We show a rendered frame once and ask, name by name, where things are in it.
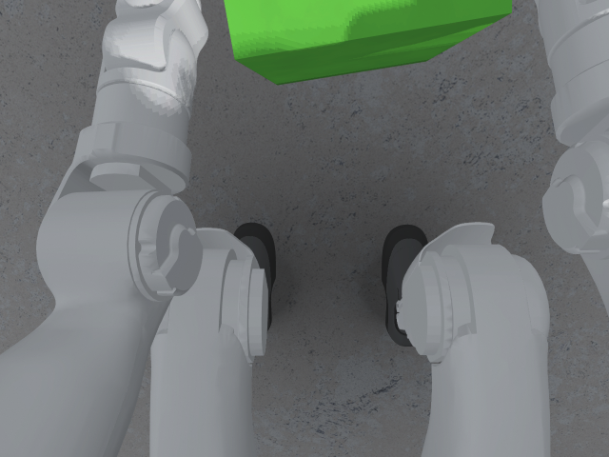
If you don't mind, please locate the left robot upper arm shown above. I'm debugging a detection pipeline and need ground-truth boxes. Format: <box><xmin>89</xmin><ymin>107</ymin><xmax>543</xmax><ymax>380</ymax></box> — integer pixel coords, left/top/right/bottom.
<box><xmin>0</xmin><ymin>189</ymin><xmax>203</xmax><ymax>457</ymax></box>

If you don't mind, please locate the robot left forearm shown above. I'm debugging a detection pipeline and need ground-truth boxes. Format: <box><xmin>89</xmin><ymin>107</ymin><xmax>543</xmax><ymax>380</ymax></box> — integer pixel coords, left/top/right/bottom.
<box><xmin>36</xmin><ymin>0</ymin><xmax>208</xmax><ymax>274</ymax></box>

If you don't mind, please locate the right robot shin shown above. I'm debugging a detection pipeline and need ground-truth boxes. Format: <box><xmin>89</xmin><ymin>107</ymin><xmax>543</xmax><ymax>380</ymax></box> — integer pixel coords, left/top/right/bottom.
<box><xmin>396</xmin><ymin>222</ymin><xmax>550</xmax><ymax>347</ymax></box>

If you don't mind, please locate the robot right forearm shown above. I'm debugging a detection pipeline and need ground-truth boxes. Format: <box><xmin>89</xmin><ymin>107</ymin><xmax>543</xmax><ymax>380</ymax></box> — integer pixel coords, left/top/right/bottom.
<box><xmin>535</xmin><ymin>0</ymin><xmax>609</xmax><ymax>147</ymax></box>

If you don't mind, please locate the right robot upper arm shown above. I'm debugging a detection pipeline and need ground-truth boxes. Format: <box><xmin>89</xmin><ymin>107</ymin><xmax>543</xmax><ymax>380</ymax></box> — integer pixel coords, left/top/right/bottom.
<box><xmin>542</xmin><ymin>131</ymin><xmax>609</xmax><ymax>317</ymax></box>

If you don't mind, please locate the left robot thigh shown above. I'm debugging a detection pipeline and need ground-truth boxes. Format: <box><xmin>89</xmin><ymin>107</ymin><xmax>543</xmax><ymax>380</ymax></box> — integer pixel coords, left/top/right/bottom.
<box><xmin>149</xmin><ymin>248</ymin><xmax>268</xmax><ymax>457</ymax></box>

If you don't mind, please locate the carton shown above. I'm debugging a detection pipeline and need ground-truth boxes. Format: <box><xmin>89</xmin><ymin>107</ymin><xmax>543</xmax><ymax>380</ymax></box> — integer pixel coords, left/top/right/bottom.
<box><xmin>224</xmin><ymin>0</ymin><xmax>512</xmax><ymax>85</ymax></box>

